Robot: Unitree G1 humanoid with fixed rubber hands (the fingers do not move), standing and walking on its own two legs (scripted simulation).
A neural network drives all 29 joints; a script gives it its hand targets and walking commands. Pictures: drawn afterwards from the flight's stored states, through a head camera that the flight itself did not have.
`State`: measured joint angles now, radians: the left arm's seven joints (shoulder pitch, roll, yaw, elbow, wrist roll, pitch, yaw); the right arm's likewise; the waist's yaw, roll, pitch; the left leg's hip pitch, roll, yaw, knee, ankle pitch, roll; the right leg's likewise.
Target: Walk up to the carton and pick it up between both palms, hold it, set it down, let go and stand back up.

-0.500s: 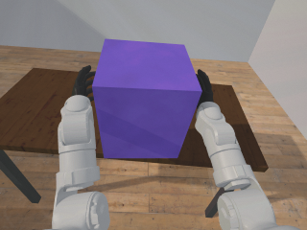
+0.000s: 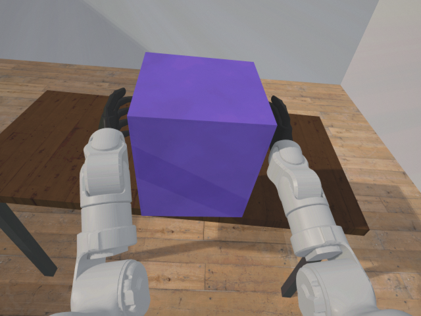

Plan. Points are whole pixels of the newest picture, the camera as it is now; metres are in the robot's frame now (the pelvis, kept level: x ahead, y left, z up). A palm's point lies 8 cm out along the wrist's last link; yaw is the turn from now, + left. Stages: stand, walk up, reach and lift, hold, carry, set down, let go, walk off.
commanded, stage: hold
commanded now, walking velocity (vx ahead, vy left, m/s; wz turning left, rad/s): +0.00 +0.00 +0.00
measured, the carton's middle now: (196, 139) +0.40 +0.00 +0.15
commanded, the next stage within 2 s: none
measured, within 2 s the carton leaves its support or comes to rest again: neither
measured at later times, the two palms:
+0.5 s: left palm (114, 133) +0.36 +0.15 +0.19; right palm (281, 138) +0.36 -0.15 +0.18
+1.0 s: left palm (111, 134) +0.36 +0.15 +0.19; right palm (279, 140) +0.36 -0.15 +0.18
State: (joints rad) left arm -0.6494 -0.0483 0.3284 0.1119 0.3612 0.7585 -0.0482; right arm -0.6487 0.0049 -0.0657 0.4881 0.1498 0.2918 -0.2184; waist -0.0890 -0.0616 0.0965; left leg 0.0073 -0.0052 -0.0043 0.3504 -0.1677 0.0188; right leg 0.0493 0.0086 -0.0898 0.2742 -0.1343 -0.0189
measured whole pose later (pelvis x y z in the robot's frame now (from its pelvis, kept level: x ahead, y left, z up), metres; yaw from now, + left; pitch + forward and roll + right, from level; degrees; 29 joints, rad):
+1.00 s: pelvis +0.00 +0.00 +0.00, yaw +0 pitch -11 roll -1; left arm -0.64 -0.05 0.33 0.10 0.37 0.76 -0.05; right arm -0.65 0.00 -0.06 0.49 0.16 0.29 -0.22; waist -0.09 -0.06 0.11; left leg 0.01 0.00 0.00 0.35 -0.17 0.02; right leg 0.06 0.01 -0.09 0.27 -0.13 -0.02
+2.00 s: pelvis +0.00 +0.00 +0.00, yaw +0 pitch -11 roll -1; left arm -0.65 -0.05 0.33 0.11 0.36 0.76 -0.04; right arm -0.66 0.00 -0.07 0.50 0.15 0.28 -0.21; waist -0.09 -0.06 0.10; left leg 0.00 0.00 0.00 0.35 -0.16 0.01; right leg 0.05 0.01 -0.09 0.28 -0.14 -0.03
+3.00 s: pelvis +0.00 +0.00 +0.00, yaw +0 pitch -11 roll -1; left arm -0.64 -0.06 0.32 0.11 0.36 0.73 -0.04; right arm -0.63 0.01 -0.08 0.49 0.14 0.25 -0.21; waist -0.10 -0.07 0.11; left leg 0.00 0.00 0.01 0.35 -0.16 0.02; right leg 0.05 0.01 -0.09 0.27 -0.13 -0.02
